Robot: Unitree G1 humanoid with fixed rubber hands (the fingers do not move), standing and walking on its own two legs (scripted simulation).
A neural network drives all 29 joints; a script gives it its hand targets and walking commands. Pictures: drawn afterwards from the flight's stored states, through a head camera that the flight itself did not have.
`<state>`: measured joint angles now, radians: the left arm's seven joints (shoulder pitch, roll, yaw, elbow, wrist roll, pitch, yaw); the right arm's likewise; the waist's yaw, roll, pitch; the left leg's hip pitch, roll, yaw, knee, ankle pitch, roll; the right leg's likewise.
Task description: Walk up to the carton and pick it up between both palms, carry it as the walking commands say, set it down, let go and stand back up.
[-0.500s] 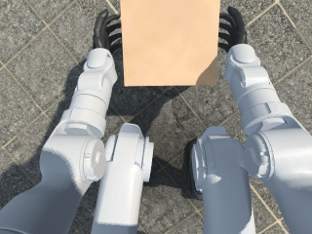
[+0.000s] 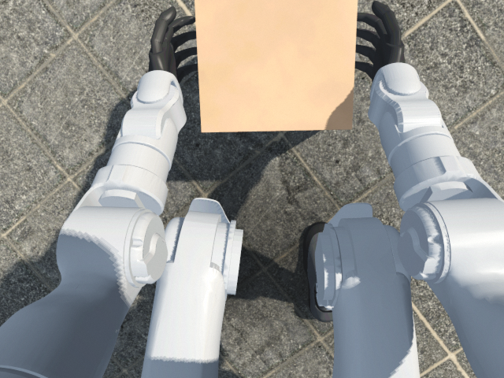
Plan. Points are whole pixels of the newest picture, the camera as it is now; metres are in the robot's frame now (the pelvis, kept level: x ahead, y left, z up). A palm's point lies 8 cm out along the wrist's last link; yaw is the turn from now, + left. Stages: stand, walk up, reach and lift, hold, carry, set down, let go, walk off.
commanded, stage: set down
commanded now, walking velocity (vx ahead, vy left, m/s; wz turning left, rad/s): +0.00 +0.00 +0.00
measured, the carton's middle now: (272, 76) +0.51 +0.00 -0.25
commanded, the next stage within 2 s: none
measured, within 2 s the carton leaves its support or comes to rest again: neither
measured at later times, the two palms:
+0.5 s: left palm (152, 97) +0.47 +0.18 -0.19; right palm (408, 84) +0.49 -0.18 -0.19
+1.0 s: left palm (133, 82) +0.48 +0.19 -0.15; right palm (436, 72) +0.49 -0.20 -0.14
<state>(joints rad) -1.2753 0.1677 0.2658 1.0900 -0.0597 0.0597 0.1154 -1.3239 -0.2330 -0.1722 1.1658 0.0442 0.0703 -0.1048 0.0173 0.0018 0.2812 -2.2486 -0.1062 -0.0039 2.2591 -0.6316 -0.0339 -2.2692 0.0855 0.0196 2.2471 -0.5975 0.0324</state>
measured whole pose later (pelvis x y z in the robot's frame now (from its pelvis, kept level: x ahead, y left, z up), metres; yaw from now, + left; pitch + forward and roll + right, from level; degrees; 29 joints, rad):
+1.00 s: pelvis -0.02 +0.00 +0.04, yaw +1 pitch +29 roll +0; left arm -1.19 0.34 0.09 0.76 -0.28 0.12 0.16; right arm -1.22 -0.39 -0.09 0.79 0.24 0.11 -0.13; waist 0.00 0.00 0.53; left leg -2.07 -0.06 0.00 2.15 -0.58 -0.01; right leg -2.08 0.04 0.00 2.14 -0.56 0.00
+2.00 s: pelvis -0.01 -0.01 +0.28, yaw +0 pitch +24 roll +1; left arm -1.07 0.30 0.19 0.57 -0.17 0.30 0.11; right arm -1.12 -0.35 -0.18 0.63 0.13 0.29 -0.07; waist 0.01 -0.01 0.49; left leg -1.29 -0.05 -0.03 1.26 -0.38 -0.01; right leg -1.30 0.06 0.04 1.26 -0.37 0.00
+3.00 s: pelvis +0.14 +0.00 +0.42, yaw +0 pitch +5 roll +0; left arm 0.24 0.21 0.05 0.44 -0.02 0.03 -0.05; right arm 0.23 -0.19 -0.06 0.45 0.00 0.02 0.05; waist 0.00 -0.01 0.03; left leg -0.26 -0.04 -0.06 0.45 -0.28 0.02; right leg -0.26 0.03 0.06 0.43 -0.26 -0.01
